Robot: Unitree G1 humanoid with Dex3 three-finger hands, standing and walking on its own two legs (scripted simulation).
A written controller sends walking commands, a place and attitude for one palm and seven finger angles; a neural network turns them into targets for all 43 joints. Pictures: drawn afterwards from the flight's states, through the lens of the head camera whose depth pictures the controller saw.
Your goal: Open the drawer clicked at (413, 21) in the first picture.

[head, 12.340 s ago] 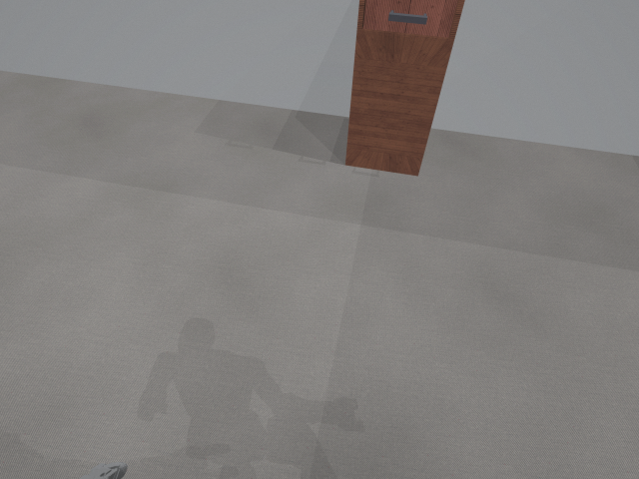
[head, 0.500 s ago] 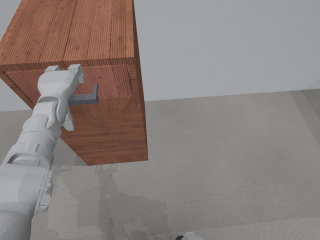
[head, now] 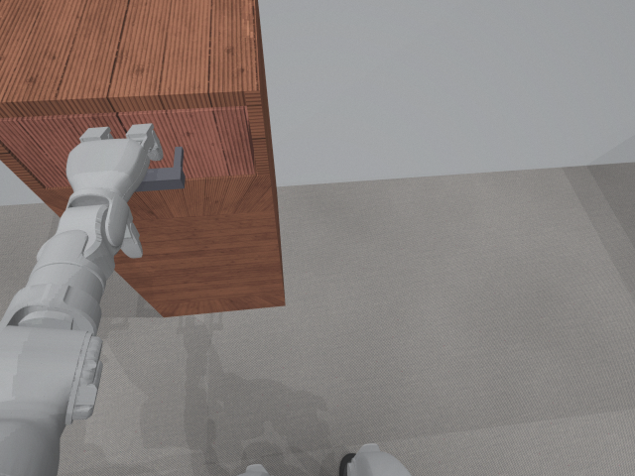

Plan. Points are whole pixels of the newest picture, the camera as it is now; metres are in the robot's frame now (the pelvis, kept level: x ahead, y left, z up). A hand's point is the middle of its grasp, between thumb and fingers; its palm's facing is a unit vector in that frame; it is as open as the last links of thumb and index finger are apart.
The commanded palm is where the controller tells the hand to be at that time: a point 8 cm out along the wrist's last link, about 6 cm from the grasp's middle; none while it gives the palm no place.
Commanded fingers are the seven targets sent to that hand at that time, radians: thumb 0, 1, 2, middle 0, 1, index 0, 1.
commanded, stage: lower the fingers behind the handle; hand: left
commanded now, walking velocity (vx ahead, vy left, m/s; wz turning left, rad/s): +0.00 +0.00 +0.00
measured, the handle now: (134, 168) +0.54 +0.24 +0.01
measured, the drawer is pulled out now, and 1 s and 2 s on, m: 0.00 0.00 0.00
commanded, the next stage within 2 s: close the thumb around the handle in 0.90 s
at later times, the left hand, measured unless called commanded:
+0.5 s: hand (126, 211) +0.48 +0.25 -0.01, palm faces -0.06 -0.02 -1.00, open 13.8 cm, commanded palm +0.47 +0.24 +0.04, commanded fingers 0.00 -0.50 0.30 -0.30 -1.20 -0.30 -1.20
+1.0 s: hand (129, 206) +0.49 +0.25 -0.01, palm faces -0.08 -0.02 -1.00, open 13.8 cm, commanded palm +0.48 +0.23 +0.04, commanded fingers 0.00 -0.44 0.32 -0.30 -1.21 -0.30 -1.21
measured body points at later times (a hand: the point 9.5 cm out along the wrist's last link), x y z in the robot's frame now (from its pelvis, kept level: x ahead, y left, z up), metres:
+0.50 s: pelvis -0.01 +0.01 -0.02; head +0.11 +0.01 +0.42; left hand +0.47 +0.25 +0.04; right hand -0.01 -0.27 -0.14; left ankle -0.04 +0.09 -0.70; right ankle +0.01 -0.12 -0.70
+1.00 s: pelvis -0.01 +0.01 -0.02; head +0.12 +0.01 +0.41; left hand +0.48 +0.25 +0.04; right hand -0.03 -0.27 -0.14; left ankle -0.04 +0.09 -0.70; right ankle +0.01 -0.12 -0.70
